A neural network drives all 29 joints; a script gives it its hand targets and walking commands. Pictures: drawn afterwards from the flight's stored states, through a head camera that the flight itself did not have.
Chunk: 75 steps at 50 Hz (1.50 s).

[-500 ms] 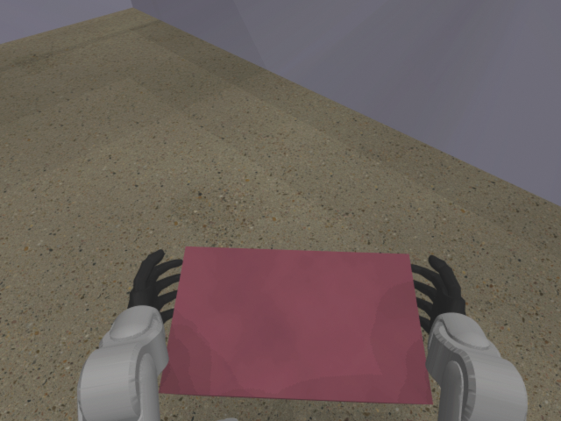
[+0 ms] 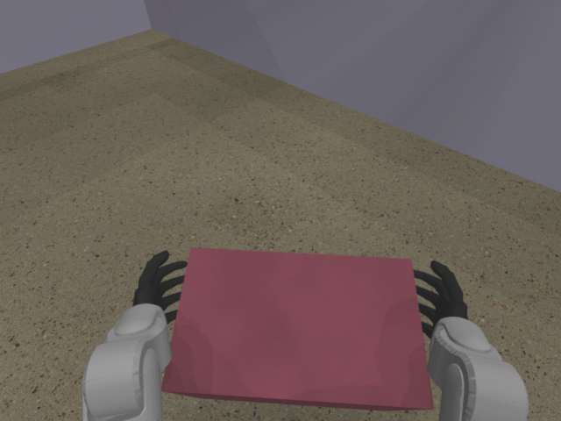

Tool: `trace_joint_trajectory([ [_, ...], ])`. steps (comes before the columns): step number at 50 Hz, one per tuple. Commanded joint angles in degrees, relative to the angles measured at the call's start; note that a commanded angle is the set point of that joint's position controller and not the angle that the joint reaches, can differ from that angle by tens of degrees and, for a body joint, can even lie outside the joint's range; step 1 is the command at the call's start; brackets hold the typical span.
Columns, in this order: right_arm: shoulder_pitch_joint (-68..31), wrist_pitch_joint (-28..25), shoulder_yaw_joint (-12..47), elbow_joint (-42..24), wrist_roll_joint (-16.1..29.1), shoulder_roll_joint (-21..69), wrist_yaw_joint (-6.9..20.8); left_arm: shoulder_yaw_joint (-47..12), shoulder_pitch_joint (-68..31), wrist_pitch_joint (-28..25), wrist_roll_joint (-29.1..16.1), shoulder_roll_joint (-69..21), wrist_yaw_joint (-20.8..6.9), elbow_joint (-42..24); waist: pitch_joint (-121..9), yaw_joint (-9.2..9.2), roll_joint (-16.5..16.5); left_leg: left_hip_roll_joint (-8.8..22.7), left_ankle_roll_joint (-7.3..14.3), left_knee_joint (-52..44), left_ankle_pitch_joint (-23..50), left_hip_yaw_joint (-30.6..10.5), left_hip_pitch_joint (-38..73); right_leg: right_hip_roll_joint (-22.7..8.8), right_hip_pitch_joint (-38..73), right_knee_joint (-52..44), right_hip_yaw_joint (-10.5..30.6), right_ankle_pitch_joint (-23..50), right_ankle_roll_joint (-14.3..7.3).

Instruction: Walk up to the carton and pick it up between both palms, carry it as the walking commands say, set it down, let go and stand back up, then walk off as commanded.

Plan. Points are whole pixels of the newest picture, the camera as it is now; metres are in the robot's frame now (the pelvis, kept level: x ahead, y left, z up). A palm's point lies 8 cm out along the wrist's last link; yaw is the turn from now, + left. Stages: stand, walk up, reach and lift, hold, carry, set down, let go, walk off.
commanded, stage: carry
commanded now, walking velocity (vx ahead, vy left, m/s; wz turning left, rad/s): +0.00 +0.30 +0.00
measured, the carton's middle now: (295, 335) +0.25 -0.01 +0.02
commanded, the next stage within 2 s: none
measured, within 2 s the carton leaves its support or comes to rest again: neither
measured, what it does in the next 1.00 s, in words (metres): steps to the left: left foot, then right foot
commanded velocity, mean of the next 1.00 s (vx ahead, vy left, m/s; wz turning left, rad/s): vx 0.00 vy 0.00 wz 0.00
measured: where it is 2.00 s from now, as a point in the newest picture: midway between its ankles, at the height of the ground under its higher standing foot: outside the picture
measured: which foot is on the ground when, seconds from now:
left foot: up 0.00-0.18, down 0.20-1.00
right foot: down 0.00-0.20, up 0.22-0.50, down 0.52-1.00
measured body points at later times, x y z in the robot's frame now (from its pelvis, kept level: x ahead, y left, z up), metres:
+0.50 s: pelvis -0.04 +0.16 +0.01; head -0.06 +0.18 +0.46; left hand +0.22 +0.33 +0.10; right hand +0.21 -0.03 +0.11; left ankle +0.03 +0.24 -0.73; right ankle -0.06 +0.04 -0.72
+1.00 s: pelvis -0.06 +0.18 +0.01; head -0.09 +0.19 +0.46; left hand +0.19 +0.36 +0.10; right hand +0.19 +0.00 +0.11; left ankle +0.03 +0.25 -0.73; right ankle -0.05 +0.04 -0.73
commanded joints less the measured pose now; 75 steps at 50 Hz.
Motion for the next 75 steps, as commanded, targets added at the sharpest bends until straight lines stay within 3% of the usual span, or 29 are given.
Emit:
trace_joint_trajectory([
  [1, -28.6, 0.6, 46.0, -4.3, 24.3, 46.8, 14.8, -39.7, -22.5, 0.7, -20.8, -47.2, -12.9, -4.8, -2.7, 1.28, -7.8, 7.6, -3.0, 14.0, 2.2, -10.7, -7.0, -21.0, 6.8, -21.6, 17.8, 4.1, -5.8],
  [2, -27.0, 0.4, 45.4, -3.4, 24.2, 47.7, 14.9, -40.3, -23.0, 0.6, -21.2, -47.8, -12.9, -5.3, -3.3, 0.78, -9.5, 7.7, -3.7, 9.5, 3.4, -7.4, -4.7, -17.4, 6.7, -19.7, 12.3, 6.7, -4.2],
  [4, -26.7, 0.2, 44.7, -3.3, 23.9, 47.7, 14.3, -40.5, -22.9, 0.7, -21.3, -46.9, -12.8, -6.1, -4.6, 0.55, -13.0, 6.3, -3.9, -0.2, 1.6, -1.7, 1.8, -13.8, 3.9, -17.9, 6.9, 9.1, -2.5],
  [6, -25.3, 0.5, 44.1, -3.1, 23.5, 46.3, 13.8, -40.7, -21.2, 1.0, -21.0, -45.1, -12.3, -6.7, -5.5, 1.13, -15.3, 5.3, -3.8, -10.2, -1.2, 1.6, 5.2, -13.2, 4.3, -16.4, 6.9, 10.4, -2.4],
  [8, -22.8, 1.2, 42.8, -2.1, 23.0, 44.7, 13.4, -41.1, -20.0, 1.6, -20.7, -43.7, -11.9, -7.2, -8.5, 0.92, -15.0, 4.2, -3.8, -22.2, 3.0, 5.2, 11.6, -12.4, 5.6, -10.9, 5.5, 16.1, -1.3],
  [9, -21.6, 1.6, 42.2, -1.6, 22.6, 44.0, 13.3, -41.3, -20.0, 1.9, -20.5, -43.1, -11.6, -7.4, -10.8, 0.72, -11.6, 3.0, -4.1, -28.6, 5.0, 7.3, 17.5, -10.2, 4.9, -6.2, 3.5, 15.3, 0.3],
  [10, -21.4, 1.8, 41.8, -1.4, 22.3, 43.5, 13.4, -41.4, -20.0, 2.3, -20.3, -42.3, -11.4, -7.2, -12.3, 0.61, -6.2, 6.5, -4.4, -33.7, 8.3, 3.7, 23.8, -7.8, 0.4, -1.5, 1.4, 9.6, 2.3],
  [11, -21.3, 2.0, 41.4, -1.3, 21.9, 42.1, 13.4, -41.5, -20.0, 2.7, -20.2, -41.6, -11.2, -6.8, -12.2, 0.79, 4.7, 18.2, -1.9, -37.0, 17.9, -10.4, 28.8, -3.8, -10.3, 4.4, -1.3, -5.1, 5.5],
  [12, -21.2, 1.7, 40.4, -0.8, 21.7, 42.2, 13.7, -43.0, -22.0, 3.2, -20.5, -42.5, -11.4, -7.3, -12.6, -0.06, 16.7, 26.7, 3.5, -36.5, 23.6, -20.7, 28.9, -0.3, -16.6, 13.1, -1.8, -18.7, 7.0],
  [13, -21.3, 1.4, 40.0, -0.9, 21.5, 44.0, 14.0, -44.3, -24.6, 3.1, -21.2, -44.4, -11.9, -6.9, -12.4, 0.24, 13.0, 24.4, 5.4, -34.5, 23.4, -17.2, 23.6, -1.8, -12.5, 19.4, 5.2, -17.3, 5.2],
  [15, -23.7, 0.1, 40.0, -2.9, 21.7, 46.5, 14.5, -47.0, -29.2, 2.1, -23.9, -48.3, -12.8, -8.8, -12.1, 0.62, 10.0, 20.9, 4.7, -34.7, 13.8, -9.7, 17.6, -1.6, -10.1, 24.9, 5.7, -11.9, 3.8],
  [17, -22.7, -0.6, 39.8, -2.4, 21.5, 46.9, 14.5, -47.1, -28.3, 1.7, -24.3, -49.1, -12.8, -8.1, -13.4, 0.52, 9.1, 19.5, 4.5, -34.9, 13.2, -7.8, 18.5, -1.1, -9.3, 22.9, 5.6, -9.2, 3.5],
  [22, -21.5, -0.1, 39.8, -1.1, 21.0, 43.3, 14.3, -44.9, -24.7, 2.0, -22.2, -45.7, -11.6, -5.2, -12.7, 0.25, 7.3, 20.0, 4.6, -37.1, 8.5, -11.2, 19.7, 0.4, -3.2, 3.7, 4.7, -7.7, 3.0],
  [24, -21.6, 0.5, 40.1, -0.7, 21.2, 42.4, 14.2, -43.5, -22.7, 2.3, -21.2, -45.0, -11.3, -3.8, -12.7, 0.92, 5.4, 18.9, 3.6, -36.3, 7.3, -10.4, 18.0, 0.0, 3.3, -8.6, 3.6, -2.0, 2.9],
  [26, -22.1, 0.9, 40.4, -0.4, 21.4, 42.1, 14.2, -42.0, -21.9, 2.5, -20.4, -44.8, -11.3, -2.8, -12.3, 0.99, 0.9, 16.0, 0.9, -34.9, 6.7, -7.9, 14.8, -3.3, 11.0, -16.0, 4.8, 3.9, 2.7],
  [27, -23.2, 1.1, 41.1, -1.4, 21.6, 41.6, 14.2, -41.1, -21.6, 2.3, -19.9, -44.4, -11.4, -2.0, -10.5, 0.89, -2.8, 12.9, -0.7, -34.5, 6.3, -5.5, 13.3, -6.0, 9.4, -15.0, 8.0, 3.9, 1.9],
  [28, -25.7, 1.1, 42.4, -2.9, 22.4, 42.7, 14.3, -40.6, -21.9, 2.1, -19.7, -44.9, -11.6, -2.5, -8.6, 0.84, -5.5, 11.4, -1.0, -32.7, 5.6, -3.5, 15.1, -6.6, 4.5, -16.3, 8.8, 1.5, 1.3],
  [32, -27.1, 1.7, 42.2, -2.3, 22.9, 42.4, 14.1, -40.1, -22.4, 2.4, -19.8, -43.8, -11.2, -3.2, -7.7, 0.70, -3.1, 12.3, -0.2, -34.9, 1.7, -5.2, 16.2, -3.6, 2.0, -14.8, 5.7, -1.4, 1.2],
  [38, -25.6, 2.1, 40.0, 0.2, 22.0, 41.3, 14.0, -41.1, -24.3, 3.0, -20.4, -43.0, -10.9, -3.2, -7.9, 0.72, 0.5, 13.5, 0.0, -39.8, -5.8, -7.8, 15.8, -1.6, 1.5, -12.7, 4.8, -3.1, 0.8],
  [46, -25.1, 1.7, 39.2, 0.5, 21.2, 41.3, 13.7, -42.0, -25.1, 2.9, -21.3, -43.6, -11.0, -3.2, -9.1, 0.77, 1.3, 13.7, -0.1, -40.5, -7.5, -7.8, 17.0, -0.7, 1.3, -12.4, 4.3, -3.0, 0.5],
  [59, -25.8, 1.3, 40.5, -0.8, 21.9, 40.7, 13.6, -41.3, -23.8, 2.5, -20.9, -43.2, -10.9, -3.6, -9.0, 0.59, -1.0, 12.2, -0.3, -34.8, 0.6, -6.1, 17.2, -2.6, 0.7, -14.9, 6.9, -2.4, 0.4],
  [75, -25.2, 1.4, 40.5, -1.4, 22.3, 39.6, 12.9, -40.8, -22.7, 2.5, -21.2, -42.8, -10.2, -4.4, -10.5, 0.31, -1.6, 11.6, 0.4, -29.2, 15.1, -4.5, 19.5, -3.9, 2.5, -13.9, 7.1, 5.9, 0.0],
])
